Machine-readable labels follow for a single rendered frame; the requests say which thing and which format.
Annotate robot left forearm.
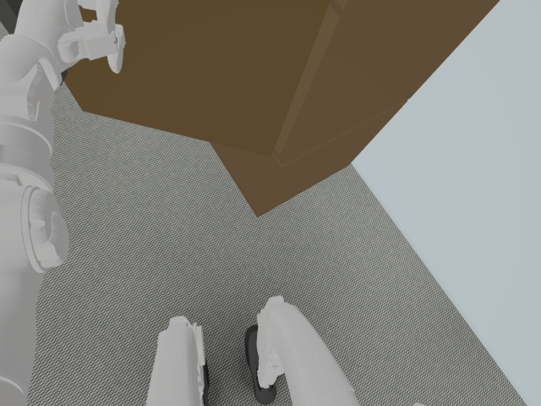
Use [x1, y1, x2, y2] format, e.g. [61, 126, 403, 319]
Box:
[0, 34, 63, 194]

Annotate robot thigh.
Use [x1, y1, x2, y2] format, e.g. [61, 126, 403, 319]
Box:
[257, 302, 361, 406]
[145, 322, 205, 406]

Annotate cupboard door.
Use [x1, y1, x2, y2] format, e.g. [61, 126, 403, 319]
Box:
[64, 0, 331, 157]

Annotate robot left hand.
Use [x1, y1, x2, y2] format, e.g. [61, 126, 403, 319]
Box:
[14, 0, 126, 74]

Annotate robot left upper arm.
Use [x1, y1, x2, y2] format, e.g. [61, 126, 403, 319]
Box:
[0, 185, 69, 406]

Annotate right robot thigh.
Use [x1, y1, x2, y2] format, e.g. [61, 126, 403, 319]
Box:
[257, 302, 361, 406]

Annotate left robot thigh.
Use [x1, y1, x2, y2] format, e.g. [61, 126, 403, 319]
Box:
[145, 322, 205, 406]

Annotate handle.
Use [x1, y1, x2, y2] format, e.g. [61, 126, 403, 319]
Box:
[0, 0, 68, 85]

